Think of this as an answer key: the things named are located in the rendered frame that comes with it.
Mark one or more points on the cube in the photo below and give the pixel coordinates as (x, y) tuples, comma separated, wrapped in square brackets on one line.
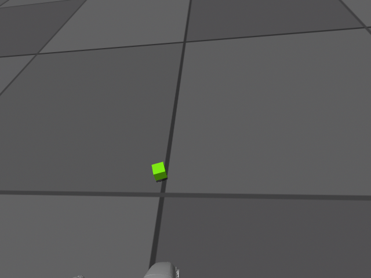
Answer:
[(159, 171)]

